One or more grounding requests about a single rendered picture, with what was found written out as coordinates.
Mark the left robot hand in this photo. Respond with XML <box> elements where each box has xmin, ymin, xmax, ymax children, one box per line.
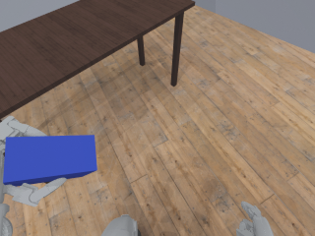
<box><xmin>0</xmin><ymin>115</ymin><xmax>67</xmax><ymax>207</ymax></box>

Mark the left robot thigh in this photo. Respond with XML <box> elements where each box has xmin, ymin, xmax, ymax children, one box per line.
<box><xmin>101</xmin><ymin>216</ymin><xmax>138</xmax><ymax>236</ymax></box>

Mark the sponge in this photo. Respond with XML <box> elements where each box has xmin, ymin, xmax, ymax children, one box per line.
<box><xmin>3</xmin><ymin>135</ymin><xmax>97</xmax><ymax>187</ymax></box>

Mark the right robot hand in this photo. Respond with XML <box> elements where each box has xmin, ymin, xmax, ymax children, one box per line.
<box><xmin>236</xmin><ymin>201</ymin><xmax>274</xmax><ymax>236</ymax></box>

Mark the table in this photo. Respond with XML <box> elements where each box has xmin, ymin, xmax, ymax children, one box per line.
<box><xmin>0</xmin><ymin>0</ymin><xmax>195</xmax><ymax>184</ymax></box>

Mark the robot left forearm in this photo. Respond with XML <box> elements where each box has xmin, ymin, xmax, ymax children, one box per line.
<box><xmin>0</xmin><ymin>204</ymin><xmax>13</xmax><ymax>236</ymax></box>

